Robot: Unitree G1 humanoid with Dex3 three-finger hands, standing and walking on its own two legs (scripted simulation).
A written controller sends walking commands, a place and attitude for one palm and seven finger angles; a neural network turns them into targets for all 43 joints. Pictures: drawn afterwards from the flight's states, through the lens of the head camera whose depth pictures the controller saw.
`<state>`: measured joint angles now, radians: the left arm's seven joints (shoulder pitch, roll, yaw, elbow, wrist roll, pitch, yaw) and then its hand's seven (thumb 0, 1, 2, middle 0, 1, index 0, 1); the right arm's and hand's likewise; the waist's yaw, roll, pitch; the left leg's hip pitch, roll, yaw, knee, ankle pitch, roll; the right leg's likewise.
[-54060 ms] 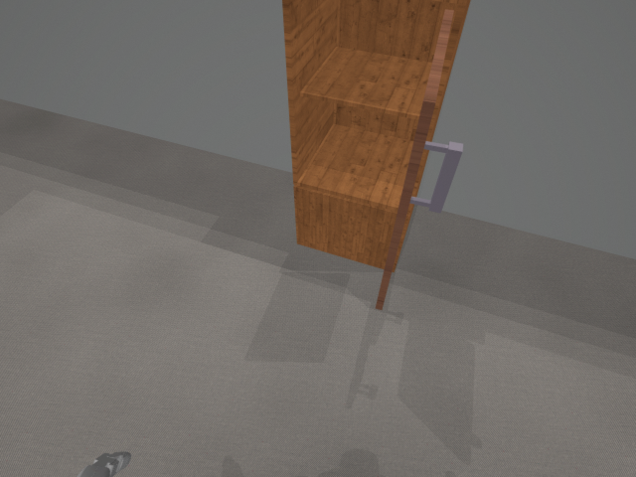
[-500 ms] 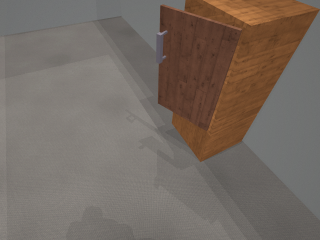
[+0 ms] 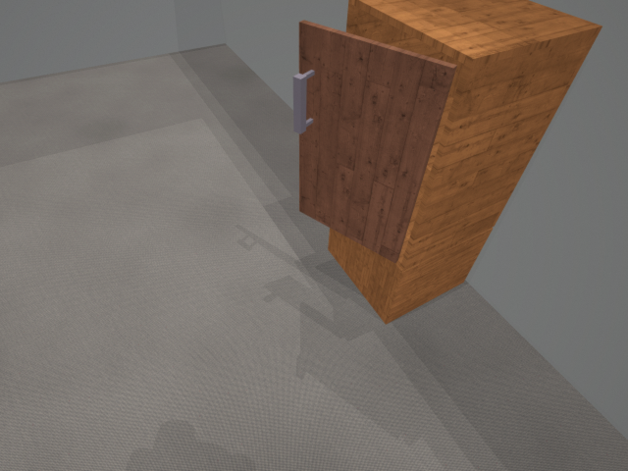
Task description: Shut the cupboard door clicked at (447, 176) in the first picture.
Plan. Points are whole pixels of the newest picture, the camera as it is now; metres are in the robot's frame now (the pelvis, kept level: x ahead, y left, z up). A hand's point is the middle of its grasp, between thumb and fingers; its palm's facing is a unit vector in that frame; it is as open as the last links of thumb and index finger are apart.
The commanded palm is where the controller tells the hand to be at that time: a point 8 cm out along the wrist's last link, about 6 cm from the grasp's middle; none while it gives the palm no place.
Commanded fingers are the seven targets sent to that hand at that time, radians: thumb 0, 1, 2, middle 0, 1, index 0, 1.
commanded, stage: look to check the result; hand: left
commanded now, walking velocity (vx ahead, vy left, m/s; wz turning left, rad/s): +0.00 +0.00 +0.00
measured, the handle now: (305, 101) +0.94 +0.06 +0.00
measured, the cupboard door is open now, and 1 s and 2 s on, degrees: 24 24 24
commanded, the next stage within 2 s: walk to a spot facing it in 0.56 s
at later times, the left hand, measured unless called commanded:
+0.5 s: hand out of the picture -0.01 +0.17 -0.18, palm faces +0.03 -0.98 -0.18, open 7.4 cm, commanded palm none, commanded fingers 0.00 0.90 0.90 -0.20 -0.30 -0.20 -0.30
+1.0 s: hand out of the picture +0.03 +0.19 -0.20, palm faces +0.17 -0.96 -0.21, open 7.4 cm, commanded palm none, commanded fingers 0.00 0.90 0.90 -0.20 -0.30 -0.20 -0.30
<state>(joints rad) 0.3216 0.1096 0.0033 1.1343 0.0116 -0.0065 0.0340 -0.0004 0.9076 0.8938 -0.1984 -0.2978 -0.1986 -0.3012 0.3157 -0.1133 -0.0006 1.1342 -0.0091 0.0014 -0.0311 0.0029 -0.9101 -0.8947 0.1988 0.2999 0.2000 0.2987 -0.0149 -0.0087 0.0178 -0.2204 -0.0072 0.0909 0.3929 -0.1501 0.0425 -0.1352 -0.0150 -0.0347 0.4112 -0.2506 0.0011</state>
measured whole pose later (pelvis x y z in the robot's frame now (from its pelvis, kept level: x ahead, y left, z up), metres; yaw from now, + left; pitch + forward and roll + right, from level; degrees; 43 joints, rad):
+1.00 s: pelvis +0.02 +0.00 -0.02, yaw +8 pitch -1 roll -1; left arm 0.23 0.18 0.06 1.02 0.02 0.02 0.04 0.00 0.91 0.89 -0.20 -0.30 -0.20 -0.30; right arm 0.25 -0.17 -0.04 1.05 -0.01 0.06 0.00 0.00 -0.91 -0.89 0.20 0.30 0.20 0.30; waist -0.03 -0.01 0.09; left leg -0.36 0.00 0.05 0.72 -0.37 0.00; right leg -0.16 -0.05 -0.17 0.58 -0.39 0.00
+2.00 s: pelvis +0.03 -0.04 -0.02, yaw +47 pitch +1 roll +1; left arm 0.30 0.25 0.08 0.93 0.03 0.05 0.01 0.01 0.91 0.89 -0.20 -0.30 -0.20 -0.30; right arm 0.11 -0.22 -0.04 0.86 -0.02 0.01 0.02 0.00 -0.91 -0.89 0.20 0.30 0.20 0.30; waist 0.03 -0.07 0.11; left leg -0.28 -0.01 0.04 0.62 -0.35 0.02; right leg -0.38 -0.13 -0.12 0.99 -0.55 0.05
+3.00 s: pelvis +0.16 +0.24 +0.00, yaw +81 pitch +1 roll -1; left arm 0.20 0.22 0.08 0.90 0.03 -0.01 -0.02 0.01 0.91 0.89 -0.20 -0.30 -0.20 -0.30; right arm 0.22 -0.19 -0.02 0.93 -0.02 -0.04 0.00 0.00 -0.91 -0.89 0.20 0.30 0.20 0.30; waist 0.01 -0.03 0.07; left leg -0.25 -0.08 0.05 0.43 -0.20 0.11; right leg -0.61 -0.14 -0.01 1.08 -0.22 0.06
